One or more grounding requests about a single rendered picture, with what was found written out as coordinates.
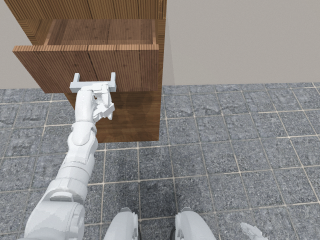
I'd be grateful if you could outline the drawer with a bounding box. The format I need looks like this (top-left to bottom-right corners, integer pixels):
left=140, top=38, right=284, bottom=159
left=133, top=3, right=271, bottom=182
left=12, top=19, right=159, bottom=94

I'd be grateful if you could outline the robot left hand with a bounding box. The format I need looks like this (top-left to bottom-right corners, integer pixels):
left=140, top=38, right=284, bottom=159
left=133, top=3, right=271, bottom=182
left=75, top=82, right=115, bottom=125

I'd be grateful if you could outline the cabinet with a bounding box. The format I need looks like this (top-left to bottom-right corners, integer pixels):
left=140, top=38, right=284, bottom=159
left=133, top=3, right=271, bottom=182
left=4, top=0, right=167, bottom=143

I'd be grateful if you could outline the robot right thigh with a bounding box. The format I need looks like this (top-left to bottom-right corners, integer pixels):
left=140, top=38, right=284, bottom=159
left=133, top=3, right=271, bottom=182
left=175, top=211, right=216, bottom=240

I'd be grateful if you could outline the robot right hand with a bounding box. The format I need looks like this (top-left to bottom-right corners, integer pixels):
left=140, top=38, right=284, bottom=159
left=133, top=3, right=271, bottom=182
left=240, top=222, right=268, bottom=240

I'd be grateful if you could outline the robot left forearm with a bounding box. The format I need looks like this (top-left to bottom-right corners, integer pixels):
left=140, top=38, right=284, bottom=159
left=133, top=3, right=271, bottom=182
left=24, top=121, right=98, bottom=238

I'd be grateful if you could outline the handle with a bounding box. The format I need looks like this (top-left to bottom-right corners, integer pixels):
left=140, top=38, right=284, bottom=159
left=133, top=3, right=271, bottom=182
left=69, top=72, right=117, bottom=93

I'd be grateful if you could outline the robot left upper arm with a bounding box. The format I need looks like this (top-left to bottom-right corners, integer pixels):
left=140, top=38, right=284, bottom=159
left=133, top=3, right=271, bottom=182
left=16, top=201, right=85, bottom=240

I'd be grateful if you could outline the right robot shin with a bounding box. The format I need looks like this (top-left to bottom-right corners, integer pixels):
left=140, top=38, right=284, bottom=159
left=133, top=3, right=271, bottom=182
left=175, top=207, right=192, bottom=240

